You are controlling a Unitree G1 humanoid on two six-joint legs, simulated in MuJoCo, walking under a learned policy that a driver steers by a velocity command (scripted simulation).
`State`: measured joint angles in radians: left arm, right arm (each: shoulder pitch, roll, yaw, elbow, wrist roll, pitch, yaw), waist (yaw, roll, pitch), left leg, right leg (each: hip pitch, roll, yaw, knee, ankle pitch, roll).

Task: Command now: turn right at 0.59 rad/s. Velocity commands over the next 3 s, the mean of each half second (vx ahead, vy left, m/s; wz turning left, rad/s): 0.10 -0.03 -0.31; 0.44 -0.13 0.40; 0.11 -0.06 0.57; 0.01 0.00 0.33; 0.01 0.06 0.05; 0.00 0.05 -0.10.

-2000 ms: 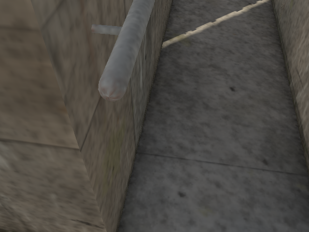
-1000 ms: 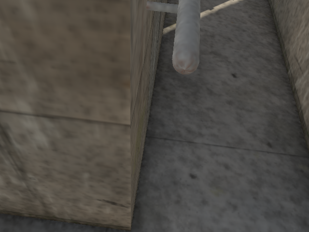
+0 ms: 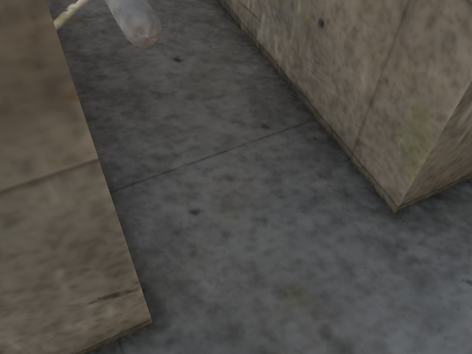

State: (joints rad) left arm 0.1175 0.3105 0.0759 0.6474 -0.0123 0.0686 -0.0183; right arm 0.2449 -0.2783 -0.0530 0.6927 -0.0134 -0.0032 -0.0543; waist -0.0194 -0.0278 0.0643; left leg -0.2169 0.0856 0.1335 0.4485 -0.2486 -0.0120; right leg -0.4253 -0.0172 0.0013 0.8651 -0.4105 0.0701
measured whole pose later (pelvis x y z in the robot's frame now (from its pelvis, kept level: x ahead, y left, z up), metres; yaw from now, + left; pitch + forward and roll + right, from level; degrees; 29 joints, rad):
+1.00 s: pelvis +0.19 -0.07 +0.00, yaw +7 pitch +0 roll -2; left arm 0.14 0.32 0.07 0.55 0.01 -0.05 -0.05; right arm 0.40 -0.31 -0.04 0.74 0.02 -0.05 -0.05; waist -0.05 -0.03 0.07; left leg -0.05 0.07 -0.17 0.40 -0.37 -0.05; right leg -0.54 -0.02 0.07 0.66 -0.08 0.07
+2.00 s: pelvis +0.27 -0.16 +0.00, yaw +34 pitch -1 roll -1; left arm 0.17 0.23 0.04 0.64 0.03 0.01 0.01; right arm 0.15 -0.26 -0.02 0.75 -0.04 -0.01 -0.02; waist -0.01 0.02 0.04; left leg -0.29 -0.02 -0.10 0.51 -0.20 -0.02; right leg -0.19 -0.01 -0.01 0.48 -0.28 0.01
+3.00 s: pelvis +0.26 -0.12 +0.00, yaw +30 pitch +0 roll +0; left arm 0.17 0.33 0.08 0.83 -0.02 0.04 0.05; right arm 0.08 -0.29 -0.06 0.96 -0.01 -0.02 -0.06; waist 0.01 -0.04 0.05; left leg -0.24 -0.01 0.05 0.47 -0.23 0.04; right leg -0.36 -0.02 0.06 0.96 -0.55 0.08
